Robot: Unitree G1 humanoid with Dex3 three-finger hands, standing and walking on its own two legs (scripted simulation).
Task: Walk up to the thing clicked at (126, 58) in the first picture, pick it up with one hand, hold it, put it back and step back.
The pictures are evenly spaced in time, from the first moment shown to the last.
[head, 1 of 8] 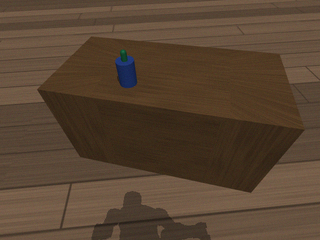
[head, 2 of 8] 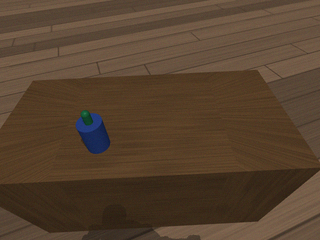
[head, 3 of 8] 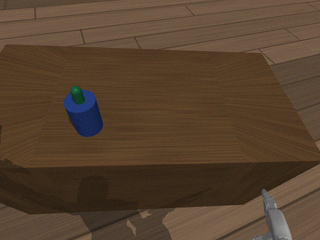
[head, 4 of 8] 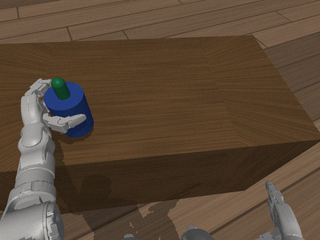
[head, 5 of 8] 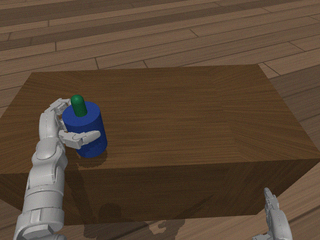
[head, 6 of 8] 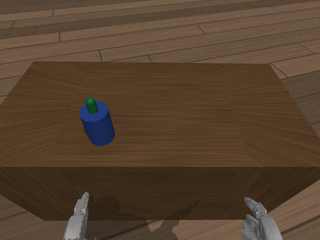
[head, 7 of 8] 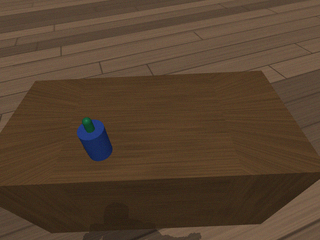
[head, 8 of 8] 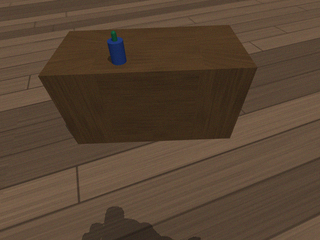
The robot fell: no
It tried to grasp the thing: yes
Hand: left
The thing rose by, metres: 0.25
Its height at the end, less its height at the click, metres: +0.00
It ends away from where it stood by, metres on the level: 0.02
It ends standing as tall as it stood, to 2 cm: yes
